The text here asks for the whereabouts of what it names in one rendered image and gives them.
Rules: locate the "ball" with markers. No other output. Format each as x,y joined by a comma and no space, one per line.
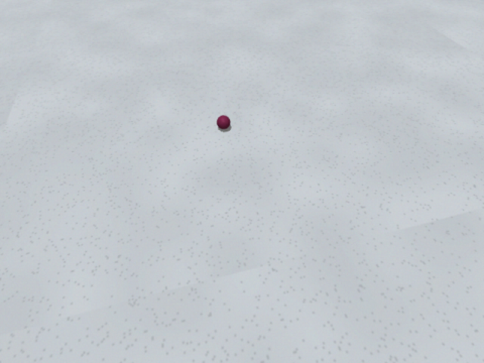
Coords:
223,122

